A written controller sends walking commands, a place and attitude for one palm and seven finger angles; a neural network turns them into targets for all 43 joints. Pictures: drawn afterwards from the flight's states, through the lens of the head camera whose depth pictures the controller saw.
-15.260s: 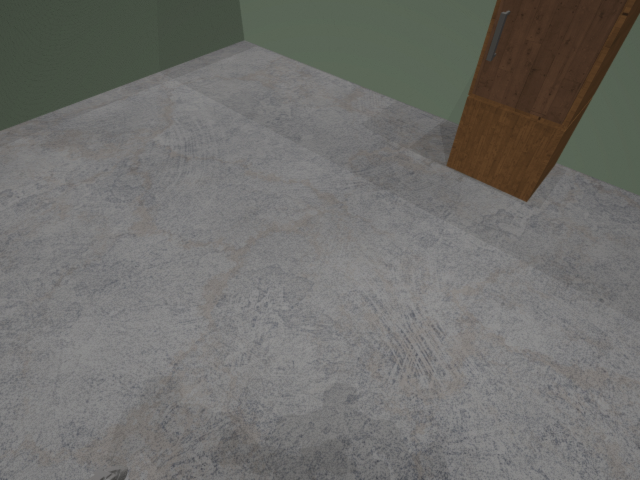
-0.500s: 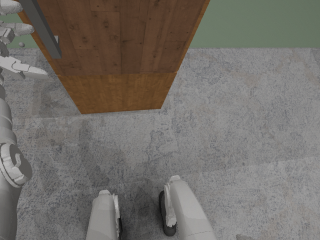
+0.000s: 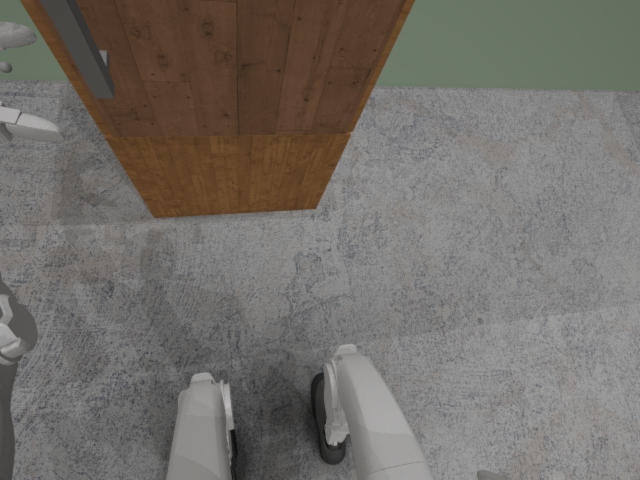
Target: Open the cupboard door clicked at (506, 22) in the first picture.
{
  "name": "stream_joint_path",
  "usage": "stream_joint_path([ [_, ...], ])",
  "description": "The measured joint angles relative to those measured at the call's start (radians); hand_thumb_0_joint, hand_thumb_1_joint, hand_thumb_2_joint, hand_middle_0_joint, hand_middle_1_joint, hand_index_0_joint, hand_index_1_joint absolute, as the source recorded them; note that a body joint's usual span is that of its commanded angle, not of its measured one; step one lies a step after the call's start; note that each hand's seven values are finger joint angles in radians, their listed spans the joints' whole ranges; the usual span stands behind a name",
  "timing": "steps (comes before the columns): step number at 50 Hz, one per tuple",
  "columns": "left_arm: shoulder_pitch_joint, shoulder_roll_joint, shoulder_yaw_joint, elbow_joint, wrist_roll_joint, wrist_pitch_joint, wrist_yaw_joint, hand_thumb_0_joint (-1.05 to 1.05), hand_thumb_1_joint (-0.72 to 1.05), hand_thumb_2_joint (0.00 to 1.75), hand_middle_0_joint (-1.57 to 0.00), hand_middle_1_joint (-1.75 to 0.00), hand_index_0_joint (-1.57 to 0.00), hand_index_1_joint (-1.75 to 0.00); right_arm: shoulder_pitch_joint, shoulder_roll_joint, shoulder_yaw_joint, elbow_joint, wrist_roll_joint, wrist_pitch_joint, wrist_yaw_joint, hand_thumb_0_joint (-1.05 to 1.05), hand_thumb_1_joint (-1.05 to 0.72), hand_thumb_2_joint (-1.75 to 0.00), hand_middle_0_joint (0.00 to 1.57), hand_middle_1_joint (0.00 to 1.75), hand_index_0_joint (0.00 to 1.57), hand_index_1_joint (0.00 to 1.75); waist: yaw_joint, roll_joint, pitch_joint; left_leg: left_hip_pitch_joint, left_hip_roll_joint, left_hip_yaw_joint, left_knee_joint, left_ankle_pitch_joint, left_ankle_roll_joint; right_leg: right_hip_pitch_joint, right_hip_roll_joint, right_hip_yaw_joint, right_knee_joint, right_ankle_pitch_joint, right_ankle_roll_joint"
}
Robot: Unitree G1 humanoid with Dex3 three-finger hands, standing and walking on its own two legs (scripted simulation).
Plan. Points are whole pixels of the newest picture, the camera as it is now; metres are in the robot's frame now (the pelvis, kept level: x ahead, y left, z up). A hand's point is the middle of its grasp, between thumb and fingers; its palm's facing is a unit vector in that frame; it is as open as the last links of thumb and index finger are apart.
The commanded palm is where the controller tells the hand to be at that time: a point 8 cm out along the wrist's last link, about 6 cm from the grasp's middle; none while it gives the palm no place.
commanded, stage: move the hooked fingers beside the handle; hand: left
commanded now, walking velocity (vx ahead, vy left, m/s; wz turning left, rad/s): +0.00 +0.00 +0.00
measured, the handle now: (76, 17) +0.60 +0.20 +0.07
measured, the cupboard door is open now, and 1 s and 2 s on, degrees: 0 0 0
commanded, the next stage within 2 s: slide the fingers in behind the handle in 0.58 s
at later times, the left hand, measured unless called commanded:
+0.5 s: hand (7, 63) +0.55 +0.26 +0.06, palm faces +0.02 -1.00 -0.04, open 14.0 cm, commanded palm +0.53 +0.28 +0.05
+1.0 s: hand (30, 66) +0.55 +0.24 +0.05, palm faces +0.03 -1.00 -0.03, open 14.0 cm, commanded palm +0.54 +0.26 +0.05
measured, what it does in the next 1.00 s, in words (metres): stands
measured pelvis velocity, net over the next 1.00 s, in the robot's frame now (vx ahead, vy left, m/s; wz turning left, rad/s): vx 0.01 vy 0.00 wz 0.01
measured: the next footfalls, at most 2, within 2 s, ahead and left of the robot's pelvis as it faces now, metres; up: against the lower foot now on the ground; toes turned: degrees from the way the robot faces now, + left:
none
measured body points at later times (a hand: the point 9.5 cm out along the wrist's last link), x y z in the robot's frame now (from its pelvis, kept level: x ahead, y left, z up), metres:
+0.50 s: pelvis +0.00 +0.00 +0.00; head +0.20 +0.04 +0.41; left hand +0.54 +0.31 +0.06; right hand +0.02 -0.27 -0.10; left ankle +0.01 +0.11 -0.58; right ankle +0.07 -0.14 -0.58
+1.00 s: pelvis +0.01 +0.00 +0.01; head +0.21 +0.04 +0.41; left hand +0.54 +0.30 +0.06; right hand +0.02 -0.26 -0.10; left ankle +0.01 +0.11 -0.58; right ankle +0.07 -0.14 -0.58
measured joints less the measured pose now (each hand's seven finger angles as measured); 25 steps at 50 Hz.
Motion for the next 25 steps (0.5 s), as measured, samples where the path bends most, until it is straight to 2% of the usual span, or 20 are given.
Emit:
stream_joint_path([
  [11,0.015,-0.037,-0.004,-0.021,0.002,0.009,0.025,-0.01,-0.50,0.30,-0.30,-1.20,-0.30,-1.20,0.012,0.016,0.004,0.006,-0.002,0.005,0.008,0.00,-0.91,-0.90,0.20,0.30,0.20,0.30,0.004,0.005,0.001,0.023,0.000,0.006,-0.020,0.004,0.001,0.021,0.001,0.005,-0.017,0.004,0.001],
  [25,0.017,-0.009,0.011,0.015,-0.002,-0.010,0.010,-0.01,-0.50,0.30,-0.30,-1.20,-0.30,-1.20,0.007,0.009,0.005,-0.001,0.002,-0.001,0.002,0.00,-0.91,-0.90,0.21,0.30,0.20,0.30,0.005,0.007,0.000,0.027,0.002,0.010,-0.021,0.001,0.000,0.019,0.003,0.010,-0.013,0.000,0.000],
])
